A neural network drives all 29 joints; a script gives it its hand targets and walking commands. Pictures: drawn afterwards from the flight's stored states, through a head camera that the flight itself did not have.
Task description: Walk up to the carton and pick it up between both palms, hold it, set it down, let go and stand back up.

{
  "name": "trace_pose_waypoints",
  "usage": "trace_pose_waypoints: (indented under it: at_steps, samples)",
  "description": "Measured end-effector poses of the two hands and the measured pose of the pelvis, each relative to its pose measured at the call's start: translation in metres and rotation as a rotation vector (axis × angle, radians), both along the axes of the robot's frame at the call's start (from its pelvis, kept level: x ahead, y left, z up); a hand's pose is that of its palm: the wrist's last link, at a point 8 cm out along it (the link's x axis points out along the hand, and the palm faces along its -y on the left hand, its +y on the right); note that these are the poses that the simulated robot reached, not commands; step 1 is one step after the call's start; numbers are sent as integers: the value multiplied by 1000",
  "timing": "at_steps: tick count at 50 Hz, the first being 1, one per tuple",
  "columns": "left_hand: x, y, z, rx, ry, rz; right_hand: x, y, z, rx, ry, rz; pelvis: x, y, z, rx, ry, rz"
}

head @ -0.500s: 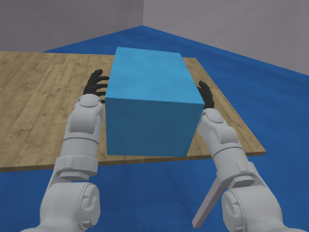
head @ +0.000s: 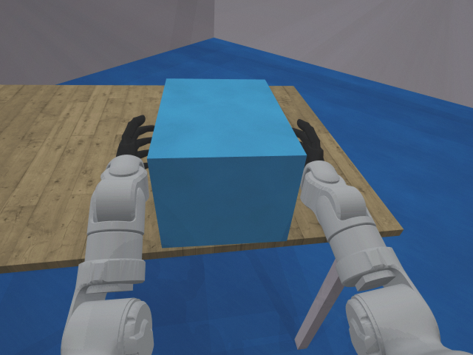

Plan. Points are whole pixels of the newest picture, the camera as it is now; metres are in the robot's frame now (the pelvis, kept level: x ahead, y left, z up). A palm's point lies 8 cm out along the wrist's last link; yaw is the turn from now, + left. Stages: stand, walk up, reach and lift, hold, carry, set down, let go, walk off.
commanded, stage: reach and lift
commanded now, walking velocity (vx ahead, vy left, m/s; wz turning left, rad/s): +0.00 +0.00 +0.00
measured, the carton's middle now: (220, 151) +0.44 +0.00 +0.17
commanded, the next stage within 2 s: hold in 0.82 s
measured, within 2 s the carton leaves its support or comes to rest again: neither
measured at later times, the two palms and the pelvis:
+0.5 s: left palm (129, 143) +0.38 +0.14 +0.23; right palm (318, 149) +0.37 -0.15 +0.22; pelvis +0.00 +0.01 +0.00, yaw -2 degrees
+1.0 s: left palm (116, 141) +0.37 +0.15 +0.24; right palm (315, 140) +0.37 -0.14 +0.24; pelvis +0.00 +0.00 +0.00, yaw -1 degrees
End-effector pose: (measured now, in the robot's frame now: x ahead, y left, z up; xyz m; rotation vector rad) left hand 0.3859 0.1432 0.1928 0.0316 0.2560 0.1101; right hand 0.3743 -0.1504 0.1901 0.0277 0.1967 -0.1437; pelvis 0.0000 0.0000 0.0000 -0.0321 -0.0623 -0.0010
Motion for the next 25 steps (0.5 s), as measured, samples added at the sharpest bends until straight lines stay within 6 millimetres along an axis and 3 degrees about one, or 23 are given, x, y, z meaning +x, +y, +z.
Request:
trace_pose_waypoints:
  at_steps: [15, 25]
  samples:
    - [0, -3, 32, 21, -20, -7, -2, -3, 23, 47, -19, -11, -2, 5, 0, 5, 8, -10]
    - [-1, -4, 36, 25, -15, -8, -2, -4, 34, 14, -12, -4, -1, 6, 1, 5, 8, -30]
